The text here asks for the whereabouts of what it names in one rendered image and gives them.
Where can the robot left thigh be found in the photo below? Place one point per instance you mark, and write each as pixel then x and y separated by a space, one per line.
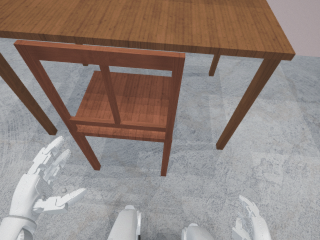
pixel 127 225

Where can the right robot hand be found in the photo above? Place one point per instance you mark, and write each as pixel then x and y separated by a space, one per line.
pixel 255 228

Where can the left robot hand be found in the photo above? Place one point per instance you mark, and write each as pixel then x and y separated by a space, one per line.
pixel 26 200

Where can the robot thigh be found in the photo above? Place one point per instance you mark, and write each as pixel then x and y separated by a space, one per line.
pixel 195 233
pixel 127 225

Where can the robot left forearm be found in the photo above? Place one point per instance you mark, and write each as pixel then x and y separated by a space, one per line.
pixel 17 228

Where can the table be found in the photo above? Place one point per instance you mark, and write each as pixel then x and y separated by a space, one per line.
pixel 239 28

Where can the robot right thigh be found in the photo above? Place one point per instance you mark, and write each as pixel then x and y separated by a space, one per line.
pixel 195 233

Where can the chair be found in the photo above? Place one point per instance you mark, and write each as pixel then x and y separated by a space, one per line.
pixel 115 105

